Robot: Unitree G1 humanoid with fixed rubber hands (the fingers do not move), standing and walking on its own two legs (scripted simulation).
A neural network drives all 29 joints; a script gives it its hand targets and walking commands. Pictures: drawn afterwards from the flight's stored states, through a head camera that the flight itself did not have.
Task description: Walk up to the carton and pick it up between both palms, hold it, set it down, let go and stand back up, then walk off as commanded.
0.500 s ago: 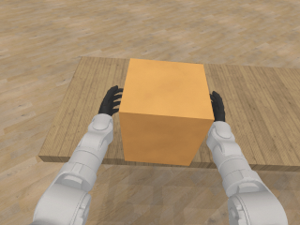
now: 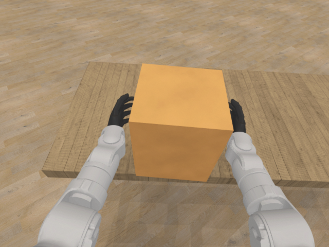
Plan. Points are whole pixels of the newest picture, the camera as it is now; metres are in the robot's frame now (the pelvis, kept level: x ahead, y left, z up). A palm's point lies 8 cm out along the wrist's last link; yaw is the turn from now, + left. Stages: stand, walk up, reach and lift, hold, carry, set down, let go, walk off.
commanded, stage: reach and lift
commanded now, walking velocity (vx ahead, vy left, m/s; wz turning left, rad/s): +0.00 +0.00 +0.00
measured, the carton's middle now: (176, 126) +0.43 -0.05 +0.04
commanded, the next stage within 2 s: none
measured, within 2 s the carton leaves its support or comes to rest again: leaves its support in 0.96 s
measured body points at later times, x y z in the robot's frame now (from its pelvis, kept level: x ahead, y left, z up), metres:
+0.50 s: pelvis +0.00 +0.00 +0.00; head +0.03 +0.02 +0.45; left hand +0.42 +0.11 +0.07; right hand +0.40 -0.19 +0.07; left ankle +0.03 +0.17 -0.74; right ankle +0.03 -0.11 -0.74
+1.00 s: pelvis +0.01 +0.00 +0.00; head +0.02 +0.02 +0.45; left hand +0.42 +0.10 +0.08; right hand +0.39 -0.20 +0.08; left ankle +0.03 +0.17 -0.74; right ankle +0.03 -0.11 -0.74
